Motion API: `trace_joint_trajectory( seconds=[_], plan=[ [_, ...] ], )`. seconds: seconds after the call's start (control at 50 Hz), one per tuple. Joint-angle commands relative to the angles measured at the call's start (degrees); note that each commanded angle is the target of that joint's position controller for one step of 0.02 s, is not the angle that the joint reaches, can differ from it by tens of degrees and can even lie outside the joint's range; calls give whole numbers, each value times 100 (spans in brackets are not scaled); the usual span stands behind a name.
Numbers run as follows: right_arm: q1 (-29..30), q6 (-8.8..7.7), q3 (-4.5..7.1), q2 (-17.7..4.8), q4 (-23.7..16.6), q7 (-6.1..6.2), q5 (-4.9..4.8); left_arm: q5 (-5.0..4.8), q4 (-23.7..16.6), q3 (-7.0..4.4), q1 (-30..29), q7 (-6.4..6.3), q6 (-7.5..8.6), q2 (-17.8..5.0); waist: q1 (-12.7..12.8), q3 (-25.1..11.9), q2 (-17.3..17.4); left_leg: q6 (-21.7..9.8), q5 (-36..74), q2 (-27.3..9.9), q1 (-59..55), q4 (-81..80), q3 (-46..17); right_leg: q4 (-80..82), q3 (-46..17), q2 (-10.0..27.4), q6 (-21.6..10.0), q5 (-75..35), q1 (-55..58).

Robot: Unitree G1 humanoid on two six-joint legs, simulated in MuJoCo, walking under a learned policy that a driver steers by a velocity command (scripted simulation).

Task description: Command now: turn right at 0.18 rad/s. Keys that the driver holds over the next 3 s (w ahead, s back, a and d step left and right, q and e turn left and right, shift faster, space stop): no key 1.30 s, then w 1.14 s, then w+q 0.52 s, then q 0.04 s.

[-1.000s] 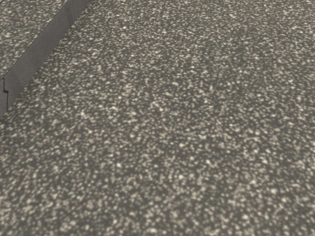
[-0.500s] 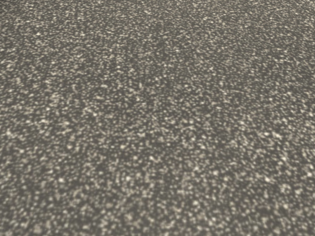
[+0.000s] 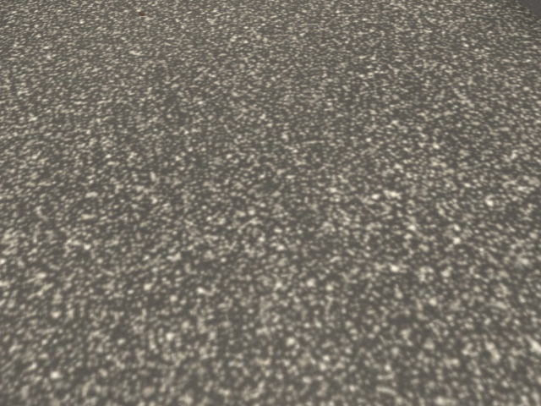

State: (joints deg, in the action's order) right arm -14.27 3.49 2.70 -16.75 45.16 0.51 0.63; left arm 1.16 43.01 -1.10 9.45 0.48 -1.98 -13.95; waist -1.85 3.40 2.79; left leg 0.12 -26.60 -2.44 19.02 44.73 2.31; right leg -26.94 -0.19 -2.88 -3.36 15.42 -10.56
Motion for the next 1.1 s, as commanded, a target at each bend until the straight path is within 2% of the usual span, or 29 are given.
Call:
trace_joint_trajectory(
  seconds=[0.02, 0.04, 0.08, 0.12, 0.18, 0.22, 0.24, 0.26, 0.28, 0.3, 0.32, 0.34, 0.4, 0.48, 0.64, 0.84, 1.1],
  plan=[
    [-62, -23, 143, -551, -196, -16, 30, -16, -250, -126, -212, -130, 127, -767, 53, -172, -1180, 66, 198, 18, 403, 549, -280, 1086, -1150, 1415, -709, -2914, 328],
    [-202, -32, 132, -511, -82, -24, 60, -29, -194, -100, -143, -144, 140, -719, 48, -340, -1114, 105, 263, 58, 305, 569, -276, 997, -1009, 1336, -702, -3252, 484],
    [-210, -26, 93, -375, 7, -26, 28, -41, -83, -64, -32, -153, 168, -661, 90, -458, -956, 159, 286, 79, 139, 346, -279, 942, -934, 1340, -717, -3249, 577],
    [-77, -12, 46, -256, 50, -3, 9, -20, 29, -50, -3, -159, 174, -663, 164, -375, -986, 169, 277, 96, -9, -164, -264, 946, -970, 1315, -724, -2775, 521],
    [-50, -20, 23, -238, 170, 68, -12, 10, 192, -53, 18, -173, 166, -700, 235, -326, -1046, 115, 270, 184, -331, -877, -215, 898, -1174, 1338, -769, -2265, 373],
    [-219, -67, -7, -169, 319, 116, -26, -17, 286, -44, -84, -191, 164, -686, 111, -357, -928, 41, 795, 215, -756, -1707, -173, 796, -1247, 1288, -677, -1971, 232],
    [-354, -118, -41, -114, 419, 134, 0, -52, 330, -39, -152, -199, 164, -672, -11, -376, -780, -1, 1625, 143, -1224, -2415, -222, 749, -1228, 1220, -507, -1717, 9],
    [-388, -192, -35, -245, 481, 155, 63, -60, 373, -1, -75, -196, 195, -561, 14, -467, -571, -44, 2189, -167, -1722, -2621, -598, 730, -1245, 1117, -275, -1340, -290],
    [-382, -266, -25, -475, 486, 158, 121, -42, 431, -2, 117, -170, 213, -502, 196, -491, -237, -133, 2749, -631, -1918, -2615, -1043, 613, -1038, 831, -132, -916, -458],
    [-10, -287, -4, -560, 567, 110, -1, -75, 574, -3, 246, -149, 174, -401, 416, -179, 404, -302, 2530, -625, -1027, -2519, -1077, 938, -718, 462, -63, -597, -20],
    [88, -329, -60, -307, 562, 58, -2, -40, 726, -23, 183, -167, 158, -552, 276, -124, 234, -267, 2186, -527, -804, -2634, -1008, 885, -723, 505, -25, -712, 321],
    [17, -358, -80, -250, 638, 45, 4, -46, 820, -57, 152, -175, 157, -617, 201, -96, 152, -204, 2013, -420, -775, -2695, -897, 824, -742, 548, -43, -824, 389],
    [-129, -380, -93, -246, 888, 104, -9, -49, 1045, -52, 212, -164, 182, -546, 188, -112, 82, -195, 1931, -329, -956, -2740, -829, 857, -771, 628, -36, -972, 314],
    [-123, -375, -122, -165, 1085, 121, 2, -63, 1376, -25, 299, -196, 191, -462, 164, -41, -154, -254, 1729, -334, -1005, -2766, -843, 976, -750, 604, 36, -807, 161],
    [-164, -384, -181, -56, 1435, 137, -2, -60, 1847, 37, 542, -231, 189, -371, 180, 1, -256, -304, 1582, -302, -924, -2807, -860, 990, -721, 625, 90, -767, 113],
    [-337, -399, -253, 124, 1738, 155, -8, -61, 2186, 103, 792, -265, 196, -207, 204, 39, -216, -315, 1601, -251, -813, -2800, -851, 917, -678, 656, 108, -806, 95],
    [-592, -414, -287, 306, 1941, 183, -6, -65, 2378, 134, 962, -295, 206, 15, 197, 74, -250, -329, 1703, -217, -764, -2738, -846, 835, -633, 674, 123, -864, 58]
  ],
)
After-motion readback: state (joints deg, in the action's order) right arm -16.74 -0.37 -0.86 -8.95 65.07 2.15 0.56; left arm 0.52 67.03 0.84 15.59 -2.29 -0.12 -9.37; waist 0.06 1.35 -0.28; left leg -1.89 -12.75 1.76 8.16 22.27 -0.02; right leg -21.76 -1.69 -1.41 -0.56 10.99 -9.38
